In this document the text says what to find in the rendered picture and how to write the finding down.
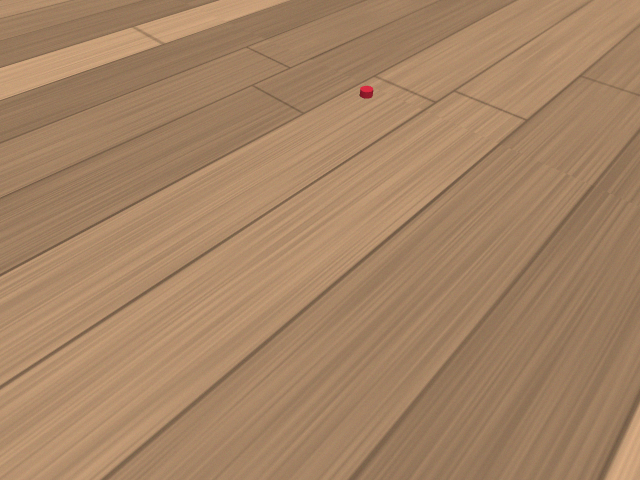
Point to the tin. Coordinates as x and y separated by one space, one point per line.
366 92

